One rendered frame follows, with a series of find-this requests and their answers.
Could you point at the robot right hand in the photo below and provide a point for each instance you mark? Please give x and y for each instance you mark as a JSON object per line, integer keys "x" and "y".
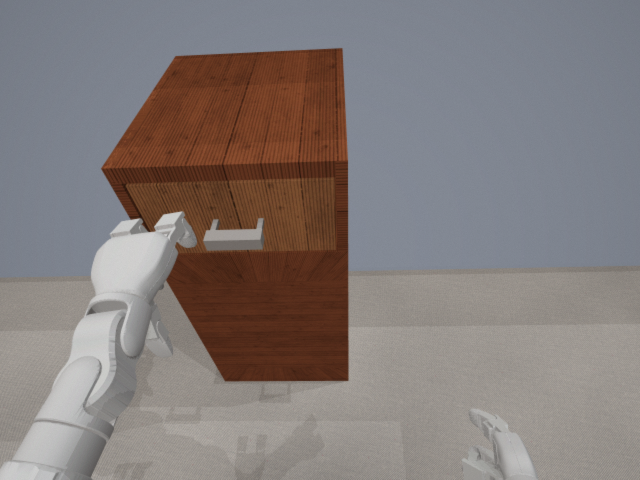
{"x": 510, "y": 456}

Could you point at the handle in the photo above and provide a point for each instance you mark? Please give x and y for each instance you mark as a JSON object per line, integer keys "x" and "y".
{"x": 241, "y": 239}

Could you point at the cabinet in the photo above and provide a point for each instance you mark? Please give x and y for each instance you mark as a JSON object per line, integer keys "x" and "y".
{"x": 262, "y": 316}

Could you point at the left robot forearm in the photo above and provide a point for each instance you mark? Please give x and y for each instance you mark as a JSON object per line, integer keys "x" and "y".
{"x": 94, "y": 387}

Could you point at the robot left hand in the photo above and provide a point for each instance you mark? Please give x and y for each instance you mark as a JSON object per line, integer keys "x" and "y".
{"x": 138, "y": 262}

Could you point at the drawer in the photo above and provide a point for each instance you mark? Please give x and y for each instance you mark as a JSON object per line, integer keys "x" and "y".
{"x": 299, "y": 214}

